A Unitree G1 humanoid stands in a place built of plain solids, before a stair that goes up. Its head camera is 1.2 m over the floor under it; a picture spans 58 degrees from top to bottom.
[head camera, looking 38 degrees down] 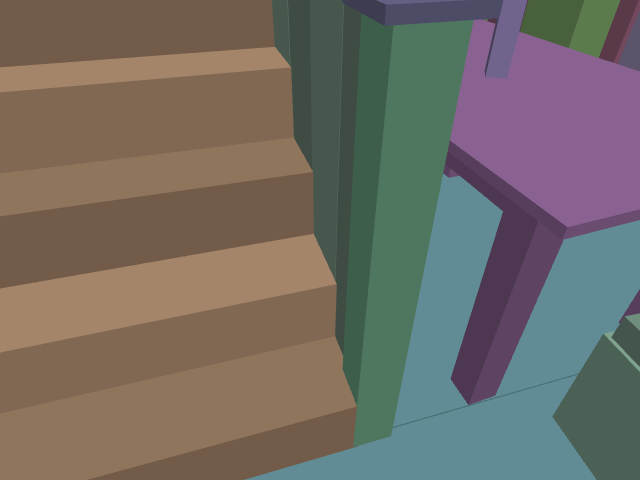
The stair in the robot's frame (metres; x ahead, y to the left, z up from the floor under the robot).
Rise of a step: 0.21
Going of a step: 0.23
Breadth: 0.93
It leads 16 degrees to the left of straight ahead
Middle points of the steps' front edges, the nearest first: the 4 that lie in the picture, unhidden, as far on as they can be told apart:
0.47 0.34 0.21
0.68 0.40 0.42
0.90 0.46 0.63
1.12 0.53 0.84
